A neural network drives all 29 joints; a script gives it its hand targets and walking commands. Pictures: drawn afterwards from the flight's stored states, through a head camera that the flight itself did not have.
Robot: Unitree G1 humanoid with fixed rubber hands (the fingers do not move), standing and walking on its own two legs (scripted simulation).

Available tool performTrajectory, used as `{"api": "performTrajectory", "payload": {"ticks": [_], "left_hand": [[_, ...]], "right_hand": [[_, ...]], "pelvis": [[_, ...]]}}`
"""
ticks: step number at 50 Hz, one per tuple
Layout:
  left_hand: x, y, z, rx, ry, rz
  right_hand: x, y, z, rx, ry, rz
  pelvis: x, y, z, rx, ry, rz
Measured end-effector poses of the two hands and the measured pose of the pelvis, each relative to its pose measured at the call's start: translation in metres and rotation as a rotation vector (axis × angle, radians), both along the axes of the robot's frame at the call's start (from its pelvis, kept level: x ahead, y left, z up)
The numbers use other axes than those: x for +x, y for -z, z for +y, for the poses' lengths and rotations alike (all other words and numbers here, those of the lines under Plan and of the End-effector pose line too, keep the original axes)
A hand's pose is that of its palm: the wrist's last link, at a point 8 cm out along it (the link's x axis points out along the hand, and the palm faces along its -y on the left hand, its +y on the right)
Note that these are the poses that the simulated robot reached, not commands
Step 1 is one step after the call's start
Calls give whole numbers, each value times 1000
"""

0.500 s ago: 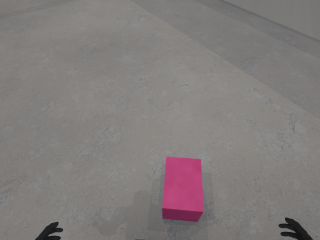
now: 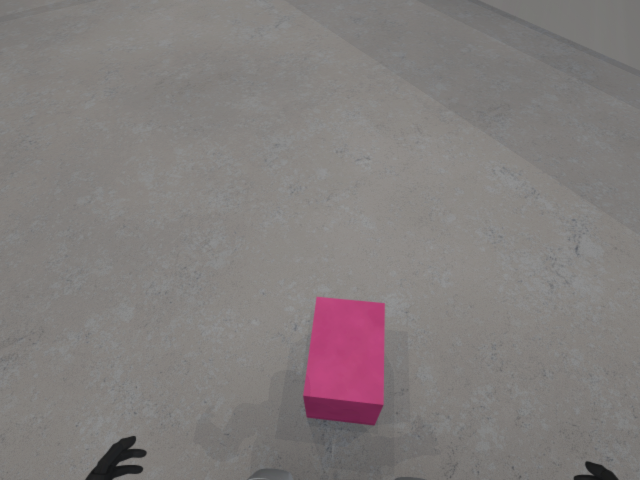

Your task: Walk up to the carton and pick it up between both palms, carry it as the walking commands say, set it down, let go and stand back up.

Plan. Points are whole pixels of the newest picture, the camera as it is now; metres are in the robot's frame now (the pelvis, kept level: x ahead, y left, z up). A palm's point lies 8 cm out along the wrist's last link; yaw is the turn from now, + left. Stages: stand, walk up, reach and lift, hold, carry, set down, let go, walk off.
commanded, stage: walk up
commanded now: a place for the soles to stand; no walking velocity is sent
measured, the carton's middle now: (345, 360) +0.49 -0.02 -0.65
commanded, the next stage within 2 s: reach and lift in 0.68 s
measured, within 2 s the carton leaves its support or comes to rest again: neither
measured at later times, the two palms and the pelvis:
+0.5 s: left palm out of the picture +0.12 +0.32 -0.09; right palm out of the picture +0.13 -0.31 -0.07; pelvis +0.01 +0.00 +0.02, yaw -1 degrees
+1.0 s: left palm (138, 409) +0.21 +0.29 -0.09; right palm (577, 453) +0.17 -0.29 -0.08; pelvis +0.02 +0.01 +0.00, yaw -4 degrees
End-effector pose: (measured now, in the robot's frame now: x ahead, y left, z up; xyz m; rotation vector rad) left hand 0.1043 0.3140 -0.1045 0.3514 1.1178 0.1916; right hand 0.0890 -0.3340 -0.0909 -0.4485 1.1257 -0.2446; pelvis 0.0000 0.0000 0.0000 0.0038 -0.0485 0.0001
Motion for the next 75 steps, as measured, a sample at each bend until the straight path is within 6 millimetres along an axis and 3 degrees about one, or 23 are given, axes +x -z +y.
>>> {"api": "performTrajectory", "payload": {"ticks": [17,34,40,49,60,66,75], "left_hand": [[22,-18,3,0,-22,-30],[8,-11,9,-8,-28,49],[60,-26,-2,-17,18,-107],[100,-16,-26,-55,41,-95],[147,11,-42,-75,23,-160],[165,25,-55,-106,16,-202],[207,39,-72,-155,33,-274]], "right_hand": [[36,-12,17,47,-14,-40],[41,-16,25,50,6,-31],[69,-20,36,97,-11,-119],[76,-9,42,134,23,-93],[154,20,54,163,-10,-197],[178,36,63,185,-3,-244],[209,50,73,212,9,-295]], "pelvis": [[11,-16,0,-3,8,11],[17,-20,8,-3,29,16],[6,-8,9,-6,22,8],[19,2,15,1,70,42],[30,26,10,13,61,241],[19,37,4,12,45,338],[-15,54,1,10,42,417]]}}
